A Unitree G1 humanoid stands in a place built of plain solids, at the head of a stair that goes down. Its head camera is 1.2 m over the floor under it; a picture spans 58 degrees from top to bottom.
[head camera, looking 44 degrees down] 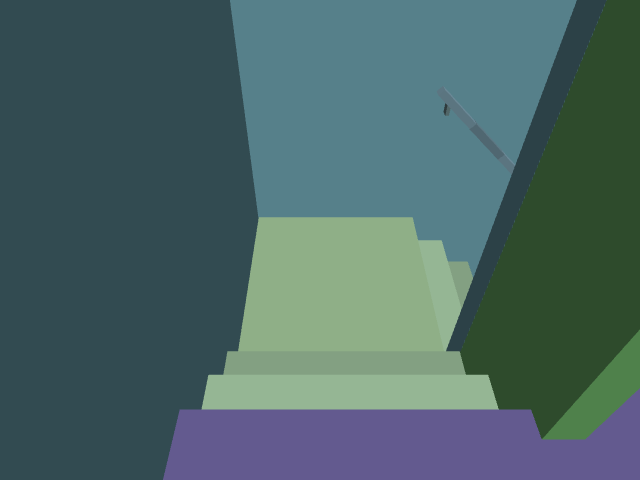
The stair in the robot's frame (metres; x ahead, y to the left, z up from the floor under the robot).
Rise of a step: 0.21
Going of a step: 0.23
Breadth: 1.00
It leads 1 degrees to the right of straight ahead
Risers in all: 3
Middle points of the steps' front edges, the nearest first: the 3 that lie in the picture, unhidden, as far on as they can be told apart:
0.55 -0.09 0.00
0.77 -0.10 -0.21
1.00 -0.10 -0.42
